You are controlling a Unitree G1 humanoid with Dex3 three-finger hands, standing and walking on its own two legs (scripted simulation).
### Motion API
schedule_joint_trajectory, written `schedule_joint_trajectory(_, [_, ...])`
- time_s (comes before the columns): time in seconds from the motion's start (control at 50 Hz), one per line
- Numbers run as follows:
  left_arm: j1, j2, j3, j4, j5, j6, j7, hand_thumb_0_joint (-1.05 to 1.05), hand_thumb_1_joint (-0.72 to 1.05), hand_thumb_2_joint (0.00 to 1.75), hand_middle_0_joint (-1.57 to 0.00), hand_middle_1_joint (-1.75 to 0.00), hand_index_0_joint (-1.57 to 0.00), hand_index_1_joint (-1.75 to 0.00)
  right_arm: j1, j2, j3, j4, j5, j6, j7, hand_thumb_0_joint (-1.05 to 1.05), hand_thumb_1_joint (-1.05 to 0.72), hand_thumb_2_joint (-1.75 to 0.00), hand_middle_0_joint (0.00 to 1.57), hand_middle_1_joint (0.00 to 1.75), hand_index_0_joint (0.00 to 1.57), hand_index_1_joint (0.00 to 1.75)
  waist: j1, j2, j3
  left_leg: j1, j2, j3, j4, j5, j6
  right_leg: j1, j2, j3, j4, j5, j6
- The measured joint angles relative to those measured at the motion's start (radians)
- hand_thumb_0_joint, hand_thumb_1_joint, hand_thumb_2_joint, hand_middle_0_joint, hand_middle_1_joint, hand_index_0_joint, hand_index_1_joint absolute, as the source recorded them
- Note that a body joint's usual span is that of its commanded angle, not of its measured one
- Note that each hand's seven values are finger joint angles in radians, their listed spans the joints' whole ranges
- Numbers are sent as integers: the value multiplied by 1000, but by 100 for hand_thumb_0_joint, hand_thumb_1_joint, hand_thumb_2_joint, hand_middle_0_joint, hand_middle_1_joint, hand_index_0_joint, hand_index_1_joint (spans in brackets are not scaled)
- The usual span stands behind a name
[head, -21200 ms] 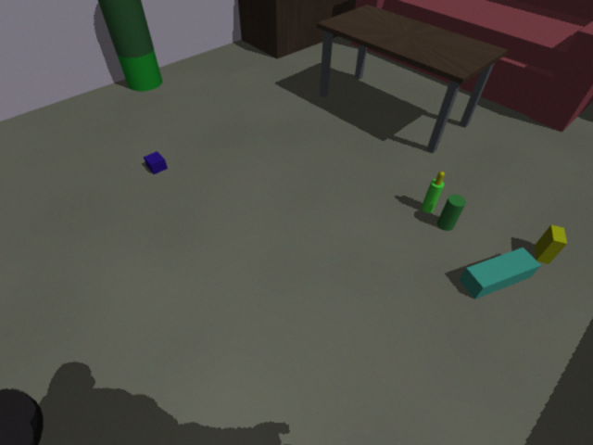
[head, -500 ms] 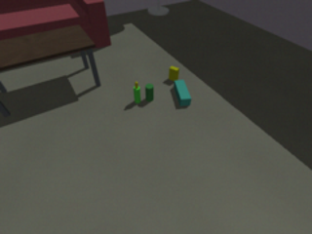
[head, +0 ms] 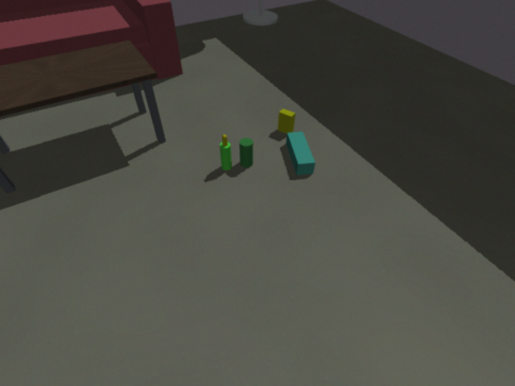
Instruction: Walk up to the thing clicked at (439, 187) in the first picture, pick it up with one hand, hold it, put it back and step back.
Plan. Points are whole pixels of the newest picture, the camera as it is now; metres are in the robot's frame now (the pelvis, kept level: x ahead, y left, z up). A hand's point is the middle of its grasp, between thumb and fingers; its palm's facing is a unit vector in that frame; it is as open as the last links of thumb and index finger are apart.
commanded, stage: stand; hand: left
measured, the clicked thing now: (225, 151) +1.42 +0.15 -0.67
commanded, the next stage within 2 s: walk up in 0.24 s
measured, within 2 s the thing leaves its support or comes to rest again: neither
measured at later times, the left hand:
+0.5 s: hand out of the picture +0.12 +0.25 -0.14, palm faces -0.10 -0.91 -0.40, open 7.4 cm
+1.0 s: hand (135, 336) +0.27 +0.24 -0.18, palm faces -0.02 -0.94 -0.34, open 7.4 cm
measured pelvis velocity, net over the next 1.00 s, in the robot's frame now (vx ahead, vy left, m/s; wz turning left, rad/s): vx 0.25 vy -0.04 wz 0.00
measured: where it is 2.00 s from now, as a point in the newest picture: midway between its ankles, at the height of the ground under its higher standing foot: (264, 276)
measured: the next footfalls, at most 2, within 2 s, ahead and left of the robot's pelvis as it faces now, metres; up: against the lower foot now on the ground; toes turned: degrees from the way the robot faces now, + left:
right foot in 0.52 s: +0.15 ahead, -0.18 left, +0.00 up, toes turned -7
left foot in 0.96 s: +0.38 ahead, +0.09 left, +0.00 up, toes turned +5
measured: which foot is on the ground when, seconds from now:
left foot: down 0.00-0.52, up 0.54-0.94, down 0.96-1.00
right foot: down 0.00-0.28, up 0.30-0.50, down 0.52-0.98, up 1.00-1.00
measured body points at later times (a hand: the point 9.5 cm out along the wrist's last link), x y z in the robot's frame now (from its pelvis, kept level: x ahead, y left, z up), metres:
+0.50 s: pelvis +0.04 -0.04 -0.01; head +0.04 -0.05 +0.44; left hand +0.13 +0.30 -0.11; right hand +0.05 -0.38 -0.14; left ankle -0.01 +0.12 -0.75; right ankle +0.10 -0.17 -0.74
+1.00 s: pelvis +0.25 -0.04 -0.03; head +0.27 -0.01 +0.42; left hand +0.28 +0.29 -0.15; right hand +0.34 -0.37 -0.12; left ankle +0.34 +0.09 -0.75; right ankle +0.12 -0.17 -0.73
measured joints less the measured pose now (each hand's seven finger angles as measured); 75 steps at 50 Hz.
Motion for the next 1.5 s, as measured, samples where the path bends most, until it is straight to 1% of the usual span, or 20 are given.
schedule_joint_trajectory(0.24, [1, 2, 1, 0, 2, -1, 1, 0, 90, 90, -20, -30, -20, -30, -3, 1, -1, -3, 0, 2, 1, 1, -91, -90, 20, 30, 20, 30, 0, 2, -1, -1, 0, -3, 0, 3, 0, 1, -1, -3, -2, 3, 0])
schedule_joint_trajectory(0.3, [36, 11, 30, -25, 18, 1, -32, 0, 90, 90, -20, -30, -20, -30, 30, -1, -32, -34, -18, -12, 29, 1, -91, -90, 20, 30, 20, 30, 8, -4, -24, -20, -1, 12, 52, -121, 32, -58, -1, -6, 128, -177, -30])
schedule_joint_trajectory(0.38, [70, 46, 56, -44, 30, 3, -62, 1, 90, 90, -20, -30, -21, -30, 88, -19, -65, -88, -28, -44, 42, 1, -91, -90, 21, 30, 21, 30, -4, 6, -32, 3, 24, 27, 19, -54, 51, -198, -5, -68, 380, -249, -36])
schedule_joint_trajectory(0.5, [101, 95, 87, -85, 24, -19, -93, 1, 90, 90, -20, -30, -20, -30, 150, -76, -88, -101, -41, -20, 52, 1, -91, -90, 21, 30, 21, 30, -7, 15, -17, 48, 60, 47, 90, -140, 13, -216, -60, -119, 252, -142, -31])
schedule_joint_trajectory(0.54, [115, 103, 101, -100, 28, -45, -84, 1, 90, 90, -20, -30, -20, -30, 161, -97, -91, -102, -44, -6, 47, 1, -91, -90, 21, 30, 20, 30, -3, 39, -17, -17, 86, 16, 293, -280, 40, -200, -41, -142, 246, -39, -30])
schedule_joint_trajectory(0.56, [118, 99, 105, -108, 31, -54, -74, 0, 90, 90, -20, -30, -20, -30, 162, -103, -91, -99, -39, 5, 42, 1, -91, -90, 21, 30, 20, 30, 2, 53, -17, -75, 72, -33, 434, -319, 45, -203, -31, -157, 278, -49, -34])
schedule_joint_trajectory(0.6, [129, 82, 98, -119, 28, -58, -63, 0, 90, 90, -20, -29, -20, -30, 155, -108, -88, -93, -26, 17, 43, 1, -91, -90, 20, 30, 20, 30, 19, 74, -18, -182, 22, -101, 638, -289, 45, -174, -17, -172, 272, -80, -46])
schedule_joint_trajectory(0.66, [151, 55, 82, -121, 18, -56, -56, 0, 90, 90, -20, -29, -20, -30, 140, -107, -79, -106, -10, 1, 54, 1, -91, -90, 20, 30, 20, 30, 28, 94, -17, -299, 2, -111, 708, -185, 31, -93, 2, -187, 171, -65, -54])
schedule_joint_trajectory(0.8, [184, 42, 76, -136, 13, -70, -52, 1, 90, 90, -20, -30, -21, -30, 134, -78, -68, -152, -16, -15, 88, 1, -91, -90, 20, 30, 20, 30, 38, 60, -19, -424, 37, -106, 521, -49, -8, 43, 9, -203, 19, -71, -62])
schedule_joint_trajectory(0.92, [184, 59, 76, -166, 14, -75, -58, 1, 90, 90, -20, -30, -21, -30, 118, -77, -69, -167, -26, -16, 99, 1, -91, -90, 20, 30, 20, 30, 43, 33, 3, -381, 92, -41, 284, 9, 8, 125, -4, -223, 37, -173, -21])
schedule_joint_trajectory(0.96, [190, 69, 72, -174, 11, -71, -57, 1, 90, 90, -20, -30, -21, -30, 106, -76, -71, -177, -28, -26, 94, 1, -91, -90, 20, 30, 20, 30, 45, 13, 8, -337, 76, -12, 228, 57, 21, 128, -29, -220, 107, -243, -8])
schedule_joint_trajectory(1.0, [183, 75, 70, -170, 4, -55, -46, 1, 90, 90, -20, -30, -21, -30, 84, -65, -76, -200, -35, -50, 81, 1, -91, -90, 20, 30, 20, 30, 40, -26, 30, -325, 48, 21, 280, 42, 18, 50, -68, -173, 345, -281, -36])
schedule_joint_trajectory(1.06, [162, 80, 53, -159, -8, -38, -37, 1, 90, 90, -20, -30, -20, -30, 83, -44, -67, -243, -9, -72, 65, 1, -91, -90, 20, 30, 20, 30, 14, -37, 37, -279, 40, 31, 283, -18, 24, -129, -6, -68, 715, -280, -69])
schedule_joint_trajectory(1.1, [155, 86, 49, -164, -16, -44, -38, 1, 90, 90, -20, -30, -20, -30, 96, -32, -53, -259, 0, -75, 55, 1, -91, -90, 20, 30, 20, 30, 10, -49, 32, -220, 36, 49, 235, -26, 24, -224, -3, -54, 786, -238, -72])
schedule_joint_trajectory(1.2, [133, 86, 53, -195, -10, -48, -62, 1, 90, 90, -20, -29, -20, -30, 142, -37, -35, -272, -3, -76, 48, 1, -91, -90, 21, 30, 20, 30, 5, -46, 23, -99, 30, 79, 152, -61, 23, -351, -62, -87, 581, -175, -40])
schedule_joint_trajectory(1.3, [117, 79, 62, -203, 4, -53, -85, 0, 90, 90, -20, -29, -20, -30, 183, -69, -40, -271, -3, -68, 54, 1, -90, -90, 21, 30, 21, 30, -11, -6, 18, -20, 41, 87, 179, -156, 3, -345, -85, -121, 323, -32, -44])
schedule_joint_trajectory(1.34, [125, 86, 69, -206, 9, -62, -87, 0, 90, 90, -20, -30, -20, -30, 205, -79, -42, -267, -1, -58, 53, 1, -90, -90, 21, 30, 21, 30, -13, 8, 1, -12, 53, 81, 250, -231, -6, -300, -73, -140, 265, -7, -52])
schedule_joint_trajectory(1.4, [121, 77, 82, -219, 11, -82, -68, 0, 90, 90, -20, -30, -20, -30, 207, -87, -43, -242, -1, -36, 42, 1, -91, -90, 21, 30, 20, 30, 0, 53, 1, -108, 67, 5, 555, -306, 29, -285, -44, -173, 345, -47, -46])
schedule_joint_trajectory(1.44, [128, 64, 74, -231, 1, -89, -61, 0, 90, 90, -20, -29, -20, -30, 189, -88, -38, -224, 2, -24, 38, 1, -91, -90, 20, 30, 20, 30, 16, 66, 5, -202, 35, -32, 730, -285, 36, -253, -41, -178, 341, -79, -53])
schedule_joint_trajectory(1.5, [151, 46, 62, -237, -4, -88, -54, 0, 90, 90, -20, -30, -21, -30, 165, -88, -34, -225, 8, -31, 44, 1, -91, -90, 20, 30, 20, 30, 30, 83, 10, -315, 33, -35, 755, -220, 36, -181, -36, -187, 264, -77, -52])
